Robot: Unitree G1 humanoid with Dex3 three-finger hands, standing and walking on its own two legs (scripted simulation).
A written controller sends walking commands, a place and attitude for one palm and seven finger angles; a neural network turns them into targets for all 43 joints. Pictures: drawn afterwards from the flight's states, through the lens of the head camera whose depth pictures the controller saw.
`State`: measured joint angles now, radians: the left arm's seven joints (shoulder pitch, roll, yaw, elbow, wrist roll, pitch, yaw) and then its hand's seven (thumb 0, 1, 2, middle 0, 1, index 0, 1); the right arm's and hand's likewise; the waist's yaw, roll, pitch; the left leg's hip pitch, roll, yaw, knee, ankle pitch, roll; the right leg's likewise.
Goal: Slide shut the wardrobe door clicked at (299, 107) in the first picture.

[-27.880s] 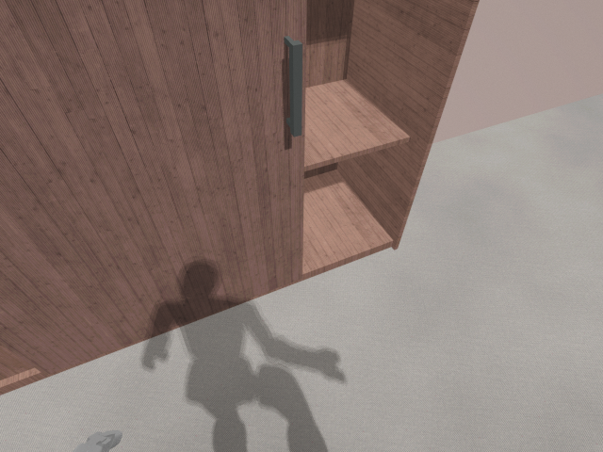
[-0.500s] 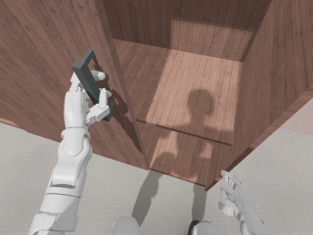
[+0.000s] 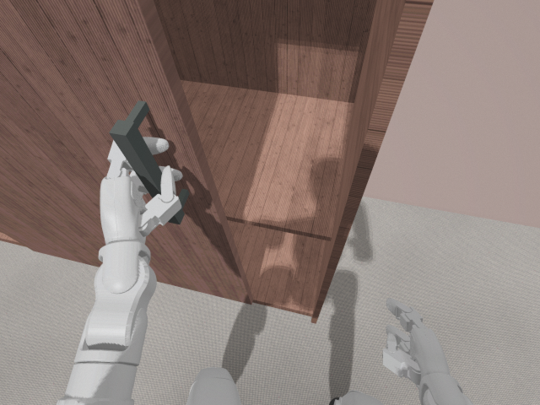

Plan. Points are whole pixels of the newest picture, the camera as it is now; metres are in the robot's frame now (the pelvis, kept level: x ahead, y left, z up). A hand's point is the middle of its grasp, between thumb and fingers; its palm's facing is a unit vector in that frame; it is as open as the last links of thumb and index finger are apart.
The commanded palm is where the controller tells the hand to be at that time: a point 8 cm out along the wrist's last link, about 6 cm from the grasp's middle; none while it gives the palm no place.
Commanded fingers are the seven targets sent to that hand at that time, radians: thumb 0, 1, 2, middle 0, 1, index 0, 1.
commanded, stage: step sideways, sliding the door along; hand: left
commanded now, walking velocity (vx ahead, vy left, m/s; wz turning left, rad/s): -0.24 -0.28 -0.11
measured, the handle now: (160, 170) +0.36 +0.23 +0.10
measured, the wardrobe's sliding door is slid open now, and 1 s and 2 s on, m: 0.21 0.00 0.00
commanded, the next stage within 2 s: stop walking and hold the door there in 0.80 s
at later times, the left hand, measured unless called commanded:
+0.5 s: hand (313, 232) +0.30 +0.01 +0.11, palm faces +0.18 -0.97 -0.13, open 6.1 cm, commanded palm +0.27 +0.00 +0.11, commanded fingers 0.00 0.90 0.90 -0.45 -1.40 -0.45 -1.40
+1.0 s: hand (331, 231) +0.31 -0.01 +0.11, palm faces +0.38 -0.90 -0.23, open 6.3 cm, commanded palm +0.26 +0.02 +0.10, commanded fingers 0.00 0.90 0.90 -0.45 -1.40 -0.45 -1.40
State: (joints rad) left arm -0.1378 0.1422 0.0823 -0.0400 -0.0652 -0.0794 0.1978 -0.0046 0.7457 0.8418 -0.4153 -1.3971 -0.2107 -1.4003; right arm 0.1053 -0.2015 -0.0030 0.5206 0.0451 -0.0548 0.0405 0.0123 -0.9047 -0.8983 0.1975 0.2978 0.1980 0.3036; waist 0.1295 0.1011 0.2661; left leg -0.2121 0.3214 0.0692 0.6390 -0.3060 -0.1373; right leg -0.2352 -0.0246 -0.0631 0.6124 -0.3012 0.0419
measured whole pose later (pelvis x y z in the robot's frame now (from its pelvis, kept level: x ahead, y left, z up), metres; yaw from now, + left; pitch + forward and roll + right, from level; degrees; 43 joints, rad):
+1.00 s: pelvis -0.05 -0.26 +0.00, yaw -5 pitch -4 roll -2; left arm -0.25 0.33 0.27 0.29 -0.07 -0.12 0.14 -0.06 0.70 0.86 -0.38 -1.33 -0.19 -1.39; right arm 0.15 -0.21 -0.01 0.61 0.05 -0.01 0.02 0.01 -0.90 -0.90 0.20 0.30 0.20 0.30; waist 0.07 0.08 0.17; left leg -0.29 0.28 0.00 0.75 -0.39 -0.06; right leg -0.28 -0.01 -0.06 0.63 -0.27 0.01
